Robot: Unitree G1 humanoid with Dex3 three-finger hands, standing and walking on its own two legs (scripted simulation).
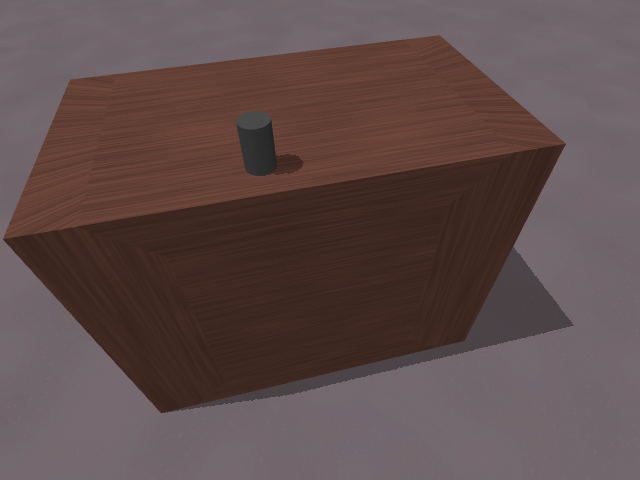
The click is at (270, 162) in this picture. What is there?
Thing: squat round
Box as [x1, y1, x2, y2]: [236, 111, 276, 175]
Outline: 250,111 243,113 236,119 245,169 251,174 263,175 271,172 276,166 270,117 267,113 261,111
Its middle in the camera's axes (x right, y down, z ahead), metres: -0.11 -0.18 +0.71
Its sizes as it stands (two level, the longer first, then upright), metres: 0.060 0.060 0.098
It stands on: a support 0.80 m high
